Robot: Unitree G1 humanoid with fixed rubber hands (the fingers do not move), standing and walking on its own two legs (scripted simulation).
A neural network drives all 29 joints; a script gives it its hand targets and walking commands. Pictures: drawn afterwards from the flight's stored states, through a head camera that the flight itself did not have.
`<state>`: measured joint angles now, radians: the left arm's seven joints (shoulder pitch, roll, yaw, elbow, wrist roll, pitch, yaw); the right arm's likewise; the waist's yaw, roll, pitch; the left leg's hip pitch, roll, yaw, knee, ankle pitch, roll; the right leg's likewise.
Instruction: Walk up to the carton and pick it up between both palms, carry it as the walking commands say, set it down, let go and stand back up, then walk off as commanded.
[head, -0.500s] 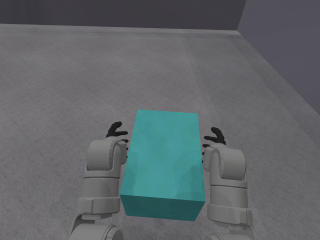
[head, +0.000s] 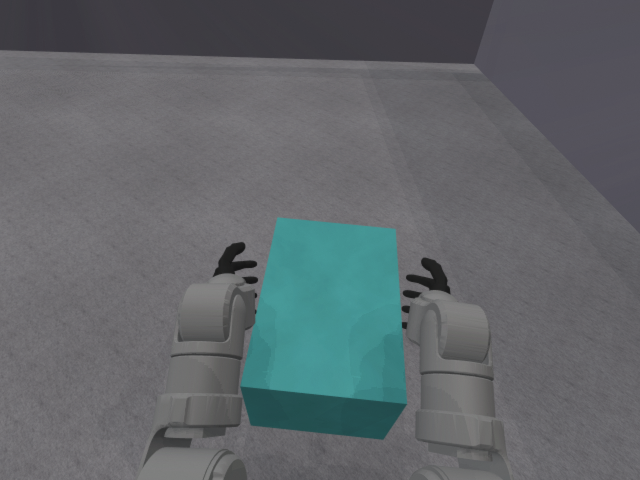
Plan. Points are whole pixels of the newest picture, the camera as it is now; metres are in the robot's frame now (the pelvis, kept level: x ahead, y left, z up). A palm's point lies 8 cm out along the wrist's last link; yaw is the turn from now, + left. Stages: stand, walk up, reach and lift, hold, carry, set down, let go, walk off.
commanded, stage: carry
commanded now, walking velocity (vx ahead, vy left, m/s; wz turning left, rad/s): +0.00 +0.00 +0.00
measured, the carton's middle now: (327, 321) +0.35 +0.00 +0.01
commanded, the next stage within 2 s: none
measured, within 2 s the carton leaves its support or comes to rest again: neither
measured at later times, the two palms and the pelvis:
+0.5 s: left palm (227, 295) +0.32 +0.13 +0.09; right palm (433, 316) +0.31 -0.13 +0.09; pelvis +0.00 +0.00 +0.00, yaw +0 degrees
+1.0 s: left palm (213, 295) +0.31 +0.14 +0.10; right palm (424, 313) +0.31 -0.12 +0.10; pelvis +0.00 +0.01 +0.00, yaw +1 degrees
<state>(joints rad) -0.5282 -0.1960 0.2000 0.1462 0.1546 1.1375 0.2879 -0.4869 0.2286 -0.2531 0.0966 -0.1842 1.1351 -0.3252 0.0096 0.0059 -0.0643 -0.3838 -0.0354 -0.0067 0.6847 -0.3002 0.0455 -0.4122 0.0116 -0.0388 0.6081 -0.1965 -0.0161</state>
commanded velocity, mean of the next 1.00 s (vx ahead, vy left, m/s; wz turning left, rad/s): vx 0.00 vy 0.08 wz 0.00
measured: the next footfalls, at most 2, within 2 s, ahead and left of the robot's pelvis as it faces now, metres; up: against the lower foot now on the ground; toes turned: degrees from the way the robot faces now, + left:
right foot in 2.00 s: +0.03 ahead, -0.04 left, +0.00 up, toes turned -4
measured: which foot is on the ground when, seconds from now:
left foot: down 0.00-1.00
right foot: down 0.00-1.00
